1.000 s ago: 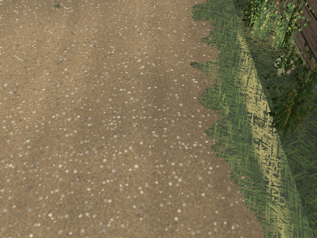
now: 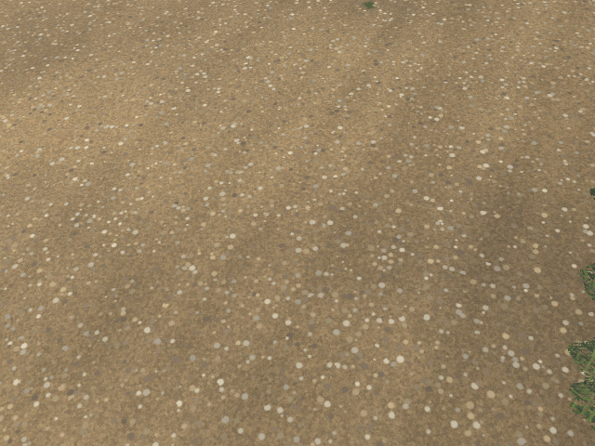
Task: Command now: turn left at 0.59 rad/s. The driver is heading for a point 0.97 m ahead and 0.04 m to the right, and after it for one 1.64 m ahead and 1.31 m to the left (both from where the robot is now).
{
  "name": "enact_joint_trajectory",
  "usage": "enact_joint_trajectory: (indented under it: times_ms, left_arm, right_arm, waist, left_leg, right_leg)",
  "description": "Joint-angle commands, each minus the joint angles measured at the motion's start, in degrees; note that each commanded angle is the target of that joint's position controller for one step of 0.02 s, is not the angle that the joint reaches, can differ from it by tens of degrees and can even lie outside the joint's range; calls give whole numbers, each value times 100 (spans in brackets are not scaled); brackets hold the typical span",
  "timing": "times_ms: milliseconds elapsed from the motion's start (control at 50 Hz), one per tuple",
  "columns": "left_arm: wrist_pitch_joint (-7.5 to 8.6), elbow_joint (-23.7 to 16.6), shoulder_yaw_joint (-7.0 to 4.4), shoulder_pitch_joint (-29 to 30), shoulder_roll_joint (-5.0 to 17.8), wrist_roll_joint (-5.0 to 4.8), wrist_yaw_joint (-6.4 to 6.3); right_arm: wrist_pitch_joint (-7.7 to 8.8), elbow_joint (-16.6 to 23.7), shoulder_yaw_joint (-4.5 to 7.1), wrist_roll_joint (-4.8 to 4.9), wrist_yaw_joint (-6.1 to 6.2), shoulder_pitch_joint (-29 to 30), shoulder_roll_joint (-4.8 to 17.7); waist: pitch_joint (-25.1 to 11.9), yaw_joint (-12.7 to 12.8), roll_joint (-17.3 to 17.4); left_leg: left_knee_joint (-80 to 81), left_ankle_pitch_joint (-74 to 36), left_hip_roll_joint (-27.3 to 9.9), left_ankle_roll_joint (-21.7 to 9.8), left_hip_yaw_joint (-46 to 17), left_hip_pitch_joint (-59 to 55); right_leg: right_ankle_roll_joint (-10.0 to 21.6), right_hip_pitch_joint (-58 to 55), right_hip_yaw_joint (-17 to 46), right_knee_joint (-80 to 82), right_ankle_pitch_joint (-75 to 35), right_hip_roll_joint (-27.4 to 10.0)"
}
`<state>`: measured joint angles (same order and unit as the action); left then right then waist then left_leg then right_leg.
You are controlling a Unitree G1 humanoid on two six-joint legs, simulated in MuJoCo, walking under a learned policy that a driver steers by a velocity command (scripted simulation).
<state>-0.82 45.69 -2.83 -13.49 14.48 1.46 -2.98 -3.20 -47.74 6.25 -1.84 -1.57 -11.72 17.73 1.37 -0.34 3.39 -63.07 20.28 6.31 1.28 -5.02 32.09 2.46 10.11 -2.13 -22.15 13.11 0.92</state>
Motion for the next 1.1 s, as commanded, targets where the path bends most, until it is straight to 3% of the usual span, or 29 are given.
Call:
enact_joint_trajectory:
  times_ms: [20, 100, 200, 240, 260, 280, 300, 320, 340, 360, 400, 420, 460, 480, 640, 700, 720, 740, 760, 780, 800, 820, 840, 880, 960, 1040, 1100]
  left_arm:
    - [115, -457, -141, 77, 741, 0, 28]
    - [114, -316, -226, -398, 962, 9, 76]
    - [80, -280, -262, -186, 1109, 12, 233]
    - [38, -240, -255, -45, 1107, -62, 255]
    - [21, -199, -234, -88, 1046, -92, 250]
    - [11, -283, -130, -300, 682, -80, 265]
    - [-18, -474, 32, -281, 155, -82, 262]
    - [-122, -379, -31, -23, 502, -84, 187]
    - [-163, -346, -61, 37, 580, -125, 202]
    - [-165, -244, -80, -6, 624, -126, 223]
    - [-139, -96, -139, -221, 798, 56, 307]
    - [-125, -40, -150, -234, 809, 95, 354]
    - [-93, -75, -158, -6, 748, 75, 456]
    - [-65, -109, -161, 124, 715, 65, 491]
    - [176, -226, -109, 536, 479, 36, 516]
    - [232, -185, -105, 272, 459, 3, 481]
    - [268, -54, -111, -95, 438, 12, 452]
    - [325, 147, -147, -633, 521, 22, 402]
    - [410, 324, -231, -1359, 848, 72, 321]
    - [453, 363, -395, -1881, 1637, 62, 302]
    - [416, 388, -342, -1634, 1398, 26, 327]
    - [419, 211, -243, -1014, 1071, -14, 367]
    - [454, 117, -173, -640, 809, -29, 400]
    - [551, 130, -100, -554, 620, -44, 375]
    - [647, 483, -60, -1153, 539, -107, 371]
    - [635, 719, -10, -1470, 462, -101, 353]
    - [644, 851, 6, -1572, 480, -86, 327]
  right_arm:
    - [-45, 349, 20, 23, -85, 49, 356]
    - [-82, 557, -93, 88, -124, 377, 228]
    - [-53, 634, -197, 187, -38, 350, 182]
    - [20, 548, -235, 150, 24, 95, 124]
    - [96, 504, -251, 63, 69, -35, 192]
    - [199, 516, -211, -57, 112, -215, 569]
    - [249, 587, -180, 57, 142, 11, 999]
    - [293, 438, -223, 126, 183, -239, 678]
    - [315, 421, -345, 110, 200, 49, 376]
    - [300, 439, -419, 79, 229, 380, 220]
    - [283, 273, -356, 102, 271, 80, 443]
    - [270, 179, -334, 103, 247, -125, 497]
    - [286, 66, -321, 100, 200, -278, 501]
    - [315, 26, -311, 94, 186, -305, 509]
    - [609, -211, -214, 86, 142, -584, 604]
    - [633, -207, -175, 120, 102, -431, 693]
    - [627, -199, -173, 144, 97, -325, 691]
    - [634, -208, -213, 108, 101, -345, 552]
    - [667, -121, -329, 59, 89, -241, 197]
    - [713, 155, -449, 110, 67, -138, -212]
    - [676, 81, -304, -19, 80, -212, 367]
    - [675, -1, -268, -14, 18, -301, 436]
    - [684, -107, -280, 13, -51, -420, 383]
    - [645, -234, -307, -38, -99, -467, 277]
    - [546, -141, -359, -52, -129, 31, 120]
    - [522, 158, -428, -45, -136, 918, -15]
    - [544, 329, -510, -6, -141, 1455, -137]
  waist:
    - [4, 59, -1017]
    - [-199, 322, -1218]
    - [-328, 279, -1531]
    - [-357, 32, -1390]
    - [-408, -92, -1106]
    - [-805, -38, -81]
    - [-625, 93, 997]
    - [-690, -223, 599]
    - [-395, -44, 471]
    - [-186, 86, 414]
    - [-235, 23, 685]
    - [-204, -44, 555]
    - [129, -120, 455]
    - [291, -135, 458]
    - [361, -173, 325]
    - [390, 58, 198]
    - [348, 276, 27]
    - [225, 487, -210]
    - [-13, 810, -947]
    - [-256, 918, -2282]
    - [118, 612, -1448]
    - [448, 251, -920]
    - [473, 68, -749]
    - [319, -9, -769]
    - [273, 74, -727]
    - [436, 220, -732]
    - [533, 317, -799]
  left_leg:
    - [-163, 118, -281, 207, 227, 504]
    - [918, 479, -373, 262, 362, 163]
    - [2392, 606, -270, -48, 792, -1176]
    - [3743, -295, -259, -204, 858, -1858]
    - [4725, -1315, -434, -275, 594, -2545]
    - [4991, -2003, -1546, -429, -730, -3630]
    - [4638, -4505, -2813, -1238, -1892, -3450]
    - [4453, -4462, -2755, -1705, -1595, -3159]
    - [4532, -4106, -2436, -1632, -1225, -3004]
    - [4636, -3699, -2106, -1379, -903, -2821]
    - [4967, -2353, -1774, -1241, -800, -3099]
    - [5155, -1399, -1746, -1260, -867, -3169]
    - [5580, 308, -1758, -1293, -1097, -3125]
    - [5720, 629, -1778, -1316, -1169, -3084]
    - [5729, 618, -1917, -1503, -1051, -2636]
    - [5476, 668, -1872, -1394, -911, -1903]
    - [5171, 696, -1748, -1300, -770, -1485]
    - [4634, 649, -1515, -1182, -594, -1014]
    - [3274, 423, -1037, -954, -59, -411]
    - [1379, 976, -244, -701, 765, 720]
    - [404, 1002, -393, -800, 238, 958]
    - [147, 423, -709, -859, 69, 955]
    - [219, -38, -880, -814, 99, 765]
    - [314, -633, -1047, -643, 304, 523]
    - [360, -1180, -1148, -375, 590, 911]
    - [1193, -1539, -1093, -199, 842, 1132]
    - [2187, -1875, -941, -252, 1024, 730]
  right_leg:
    - [905, -637, 782, 497, -2234, -1362]
    - [978, -1280, 642, 136, -3243, -1565]
    - [937, -777, 474, -213, -3570, -1571]
    - [734, -558, 391, -570, -3324, -1483]
    - [440, -146, 276, -828, -2797, -1400]
    - [65, 703, -38, -1653, -1162, -1080]
    - [-212, 1477, -324, -1913, 1904, -278]
    - [-237, 1165, 202, -2408, 2240, -443]
    - [-230, 1266, 294, -2575, 2036, -414]
    - [-246, 1244, 348, -2466, 1702, -438]
    - [-290, 1429, 112, -2698, 1281, -310]
    - [-293, 1603, 80, -2856, 1168, -291]
    - [-293, 2015, 74, -2868, 920, -327]
    - [-298, 2176, 67, -2814, 809, -343]
    - [-174, 1741, -36, -1648, 555, -383]
    - [3, 653, -182, -953, 272, -263]
    - [46, -58, -290, -587, 50, -145]
    - [65, -905, -218, -351, 239, -57]
    - [192, -1742, 814, 293, 1094, -798]
    - [703, -2210, 3335, 1485, 3105, -2237]
    - [993, -1501, 4024, 1694, 3623, -2457]
    - [935, -1070, 3454, 1602, 3310, -2197]
    - [799, -829, 2838, 1617, 2586, -1877]
    - [625, -820, 1876, 1663, 1032, -1436]
    - [715, -1113, 1061, 1569, -1213, -1238]
    - [768, -1162, 635, 1540, -2272, -1094]
    - [748, -1130, 433, 1523, -2710, -1054]
